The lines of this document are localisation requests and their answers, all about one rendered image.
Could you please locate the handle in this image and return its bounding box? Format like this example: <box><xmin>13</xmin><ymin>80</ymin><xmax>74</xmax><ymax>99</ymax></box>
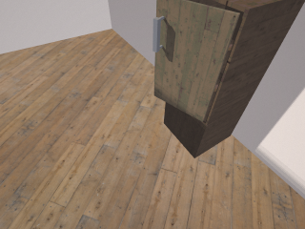
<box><xmin>152</xmin><ymin>16</ymin><xmax>165</xmax><ymax>52</ymax></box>

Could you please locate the cupboard door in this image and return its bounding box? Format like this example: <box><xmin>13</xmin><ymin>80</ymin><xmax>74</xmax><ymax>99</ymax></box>
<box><xmin>153</xmin><ymin>0</ymin><xmax>240</xmax><ymax>122</ymax></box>

